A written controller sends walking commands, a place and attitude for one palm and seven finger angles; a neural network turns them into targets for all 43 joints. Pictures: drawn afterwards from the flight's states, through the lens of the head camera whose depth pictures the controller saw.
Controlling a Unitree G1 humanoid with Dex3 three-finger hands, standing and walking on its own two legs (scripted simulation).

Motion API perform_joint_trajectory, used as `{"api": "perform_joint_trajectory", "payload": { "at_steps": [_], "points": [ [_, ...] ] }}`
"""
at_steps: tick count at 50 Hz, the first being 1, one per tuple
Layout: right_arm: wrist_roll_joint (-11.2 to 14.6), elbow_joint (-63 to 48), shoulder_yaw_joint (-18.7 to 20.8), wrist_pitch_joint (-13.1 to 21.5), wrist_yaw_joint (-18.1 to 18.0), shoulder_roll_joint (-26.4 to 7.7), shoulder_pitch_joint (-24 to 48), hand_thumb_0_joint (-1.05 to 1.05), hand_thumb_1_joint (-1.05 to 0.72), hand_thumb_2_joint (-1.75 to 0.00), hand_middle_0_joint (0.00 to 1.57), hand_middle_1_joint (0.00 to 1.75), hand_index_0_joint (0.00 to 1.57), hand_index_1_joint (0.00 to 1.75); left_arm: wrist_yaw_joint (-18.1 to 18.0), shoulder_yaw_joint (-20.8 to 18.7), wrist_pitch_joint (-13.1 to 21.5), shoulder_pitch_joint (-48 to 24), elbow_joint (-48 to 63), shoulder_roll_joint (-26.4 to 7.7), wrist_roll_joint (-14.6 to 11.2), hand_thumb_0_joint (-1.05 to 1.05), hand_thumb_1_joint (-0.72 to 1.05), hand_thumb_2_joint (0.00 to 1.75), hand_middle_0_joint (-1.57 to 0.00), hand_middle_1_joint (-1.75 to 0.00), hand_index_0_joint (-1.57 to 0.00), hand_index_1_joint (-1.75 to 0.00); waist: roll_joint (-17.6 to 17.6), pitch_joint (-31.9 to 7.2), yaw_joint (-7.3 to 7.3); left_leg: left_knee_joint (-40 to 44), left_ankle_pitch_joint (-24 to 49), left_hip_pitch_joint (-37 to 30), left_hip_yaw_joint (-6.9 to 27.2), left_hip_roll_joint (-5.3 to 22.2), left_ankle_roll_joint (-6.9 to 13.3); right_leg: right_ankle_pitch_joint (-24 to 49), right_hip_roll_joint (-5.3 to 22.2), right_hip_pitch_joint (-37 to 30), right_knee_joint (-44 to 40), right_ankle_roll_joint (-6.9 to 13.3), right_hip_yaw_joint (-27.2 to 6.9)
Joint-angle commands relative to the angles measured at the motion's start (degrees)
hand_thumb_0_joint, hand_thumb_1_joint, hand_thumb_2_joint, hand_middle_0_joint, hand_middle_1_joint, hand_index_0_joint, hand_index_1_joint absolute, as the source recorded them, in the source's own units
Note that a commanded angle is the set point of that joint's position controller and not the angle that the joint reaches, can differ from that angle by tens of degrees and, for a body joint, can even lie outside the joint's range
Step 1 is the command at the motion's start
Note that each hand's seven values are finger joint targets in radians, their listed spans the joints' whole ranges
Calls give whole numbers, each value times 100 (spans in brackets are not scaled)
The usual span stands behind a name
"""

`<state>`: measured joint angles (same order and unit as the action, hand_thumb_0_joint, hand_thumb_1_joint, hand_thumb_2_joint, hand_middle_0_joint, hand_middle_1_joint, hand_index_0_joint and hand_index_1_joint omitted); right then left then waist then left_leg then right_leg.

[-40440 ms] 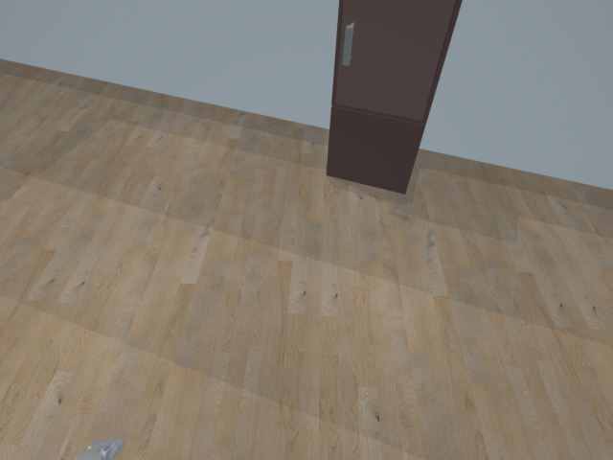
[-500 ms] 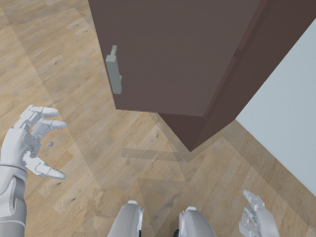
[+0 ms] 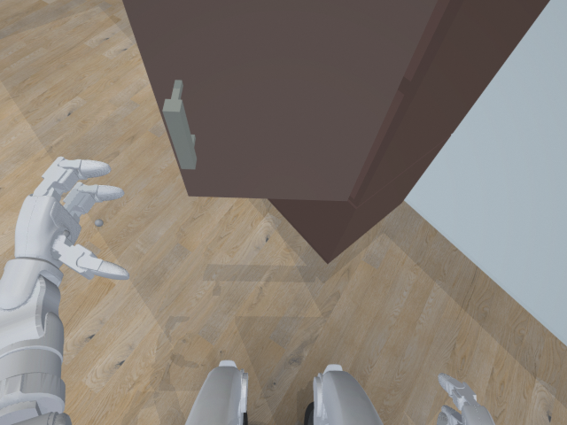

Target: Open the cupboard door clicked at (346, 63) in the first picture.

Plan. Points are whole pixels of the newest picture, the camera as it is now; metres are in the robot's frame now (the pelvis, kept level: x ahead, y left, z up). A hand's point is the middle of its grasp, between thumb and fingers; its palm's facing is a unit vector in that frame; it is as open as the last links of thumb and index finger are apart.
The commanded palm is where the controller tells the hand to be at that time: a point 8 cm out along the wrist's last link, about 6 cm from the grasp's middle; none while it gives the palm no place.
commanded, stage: move the hooked fingers beside the handle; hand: left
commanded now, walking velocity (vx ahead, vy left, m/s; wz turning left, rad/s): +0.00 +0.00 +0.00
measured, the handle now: (183, 127) +0.54 +0.18 +0.03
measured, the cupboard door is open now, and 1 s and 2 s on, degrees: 50 50 50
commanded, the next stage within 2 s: slide the fingers in behind the handle in 1.70 s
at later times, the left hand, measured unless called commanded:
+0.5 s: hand (123, 184) +0.43 +0.24 +0.04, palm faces +0.03 -1.00 -0.01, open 14.0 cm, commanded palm +0.41 +0.28 +0.03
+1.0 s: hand (142, 149) +0.49 +0.23 +0.03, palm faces +0.03 -1.00 +0.00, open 14.0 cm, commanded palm +0.47 +0.27 +0.03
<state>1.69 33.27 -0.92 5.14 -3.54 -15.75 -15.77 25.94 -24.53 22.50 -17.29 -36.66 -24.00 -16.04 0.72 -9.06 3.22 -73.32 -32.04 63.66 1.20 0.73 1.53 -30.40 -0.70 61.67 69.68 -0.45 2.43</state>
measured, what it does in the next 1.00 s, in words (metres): stands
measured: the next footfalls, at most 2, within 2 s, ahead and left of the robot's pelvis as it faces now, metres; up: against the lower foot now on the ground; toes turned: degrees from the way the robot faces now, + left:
none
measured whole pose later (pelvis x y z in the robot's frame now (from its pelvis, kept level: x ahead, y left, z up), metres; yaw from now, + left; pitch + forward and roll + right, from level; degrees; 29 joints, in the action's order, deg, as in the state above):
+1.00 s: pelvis -0.01 +0.00 -0.02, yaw -2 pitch +28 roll -5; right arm -0.4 35.2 -2.5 -3.0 -1.5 -15.8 -18.7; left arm 20.0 -27.7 24.3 -47.5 -63.2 -32.7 -6.9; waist 1.6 -8.0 9.3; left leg -77.7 -32.5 72.7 1.7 1.7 1.7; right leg -30.0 -1.7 70.4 72.8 -0.6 2.8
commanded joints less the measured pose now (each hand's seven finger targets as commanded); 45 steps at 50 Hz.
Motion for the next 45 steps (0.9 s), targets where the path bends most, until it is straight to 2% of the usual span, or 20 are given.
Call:
{"api": "perform_joint_trajectory", "payload": {
  "at_steps": [1,3,4,6,9,11,12,14,19,21,25,26,31,32,34,38,39,42,44,45],
  "points": [
    [-20,-541,411,164,-32,-956,-372,0,-90,-90,20,30,20,30,-180,-405,486,-1644,1150,-1545,-12,0,-50,30,-30,-120,-30,-120,733,-2409,-64,1066,2369,-2223,274,70,-122,1428,-84,-768,-744,219,34],
    [-17,-537,406,133,-27,-971,-420,0,-90,-90,20,30,20,30,-224,-457,499,-1661,1037,-1605,-12,0,-50,30,-30,-120,-30,-120,625,-2392,-58,1060,2430,-2187,287,79,-127,1460,-113,-814,-736,238,48],
    [-25,-521,403,106,-13,-957,-401,0,-90,-90,20,30,20,30,-219,-328,490,-1715,1006,-1470,21,0,-50,30,-30,-120,-30,-120,678,-2461,-30,1051,2385,-2206,249,75,-118,1471,-97,-811,-763,209,27],
    [-25,-510,396,48,-4,-974,-421,0,-90,-90,20,30,20,30,-234,-396,456,-1798,745,-1561,53,0,-50,30,-30,-120,-30,-120,493,-2336,-21,1046,2240,-1971,231,57,-91,1487,-96,-925,-777,205,11],
    [-15,-469,386,-15,-7,-984,-472,0,-90,-90,20,30,20,30,-198,-324,425,-1998,337,-1501,100,0,-50,30,-30,-120,-30,-120,364,-2198,56,1004,2071,-1793,195,52,-66,1437,-108,-852,-795,197,-3],
    [-14,-418,379,-44,-13,-1001,-492,0,-90,-90,20,30,20,30,-203,-206,438,-2487,140,-1463,157,0,-50,30,-30,-120,-30,-120,393,-2007,168,1005,1829,-1720,232,65,-52,1237,-100,-633,-801,198,14],
    [-13,-412,380,-45,-8,-998,-494,0,-90,-90,20,30,20,30,-196,-104,464,-2638,144,-1369,169,0,-50,30,-30,-120,-30,-120,494,-2041,172,1009,1814,-1787,247,55,-57,1194,-97,-573,-802,207,14],
    [-39,-377,387,-50,-8,-1013,-539,0,-90,-90,20,30,20,30,-202,-137,572,-2913,192,-1491,217,0,-50,30,-30,-120,-30,-120,726,-2290,138,974,1995,-2053,289,77,-94,1232,-101,-470,-741,239,15],
    [-80,-260,382,-121,6,-1020,-606,0,-90,-90,20,30,20,30,-355,-80,719,-3471,-48,-1511,327,0,-50,30,-30,-120,-30,-120,725,-2541,206,893,1987,-2161,355,71,-101,1151,-105,-313,-673,230,24],
    [-82,-201,352,-180,-5,-1053,-631,0,-90,-90,20,30,20,30,-424,-287,684,-3664,-439,-1800,389,0,-50,30,-30,-120,-30,-120,587,-2343,228,862,1760,-1816,330,62,-77,1078,-92,-353,-667,219,6],
    [-113,-244,323,-284,15,-1054,-717,0,-90,-90,20,30,20,30,-498,-496,666,-3789,-688,-2112,523,0,-50,30,-30,-120,-30,-120,621,-2651,165,786,1963,-1735,289,49,-49,1275,-99,-552,-587,218,-22],
    [-115,-254,313,-297,36,-1026,-718,0,-90,-90,20,30,20,30,-497,-327,660,-3887,-707,-1937,539,0,-50,30,-30,-120,-30,-120,737,-2640,222,771,1989,-1767,273,44,-48,1286,-94,-486,-596,209,-20],
    [-134,-164,299,-396,50,-1079,-846,0,-90,-90,20,30,20,30,-460,-345,664,-4430,-1101,-2107,590,0,-50,30,-30,-120,-30,-120,580,-2558,424,639,1827,-1511,275,66,4,1255,-122,-412,-598,178,-55],
    [-134,-163,294,-415,49,-1094,-873,0,-90,-90,20,30,20,30,-448,-435,663,-4475,-1198,-2233,600,0,-50,30,-30,-120,-30,-120,547,-2554,399,637,1787,-1439,291,66,2,1232,-125,-439,-584,186,-53],
    [-145,-145,287,-439,49,-1094,-916,0,-90,-90,20,30,20,30,-411,-368,682,-4645,-1220,-2220,623,0,-50,30,-30,-120,-30,-120,774,-2766,420,583,1948,-1586,294,65,1,1323,-131,-361,-534,198,-61],
    [-165,-92,275,-511,53,-1128,-1046,0,-90,-90,20,30,20,30,-410,-430,647,-4935,-1373,-2368,636,0,-50,30,-30,-120,-30,-120,704,-2774,525,510,2086,-1574,346,84,25,1406,-156,-273,-490,199,-32],
    [-173,-95,287,-535,60,-1134,-1074,0,-90,-90,20,30,20,30,-415,-405,645,-4945,-1330,-2355,683,0,-50,30,-30,-120,-30,-120,840,-2958,493,515,2248,-1740,364,97,0,1474,-144,-234,-466,194,-22],
    [-200,-45,290,-592,97,-1126,-1132,0,-90,-90,20,30,20,30,-487,-354,631,-5155,-1258,-2322,723,0,-50,30,-30,-120,-30,-120,1089,-3057,517,484,2482,-1965,403,121,-31,1542,-145,-95,-460,200,1],
    [-209,-26,287,-644,117,-1133,-1191,0,-90,-90,20,30,20,30,-538,-434,601,-5129,-1441,-2399,766,0,-50,30,-30,-120,-30,-120,1031,-3013,528,467,2540,-1953,416,135,-43,1560,-161,-48,-449,201,19],
    [-216,-24,272,-666,118,-1129,-1198,0,-90,-90,20,30,20,30,-577,-433,572,-5250,-1480,-2419,774,0,-50,30,-30,-120,-30,-120,927,-2922,603,442,2469,-1815,394,136,-12,1577,-163,-99,-465,182,8]
  ]
}}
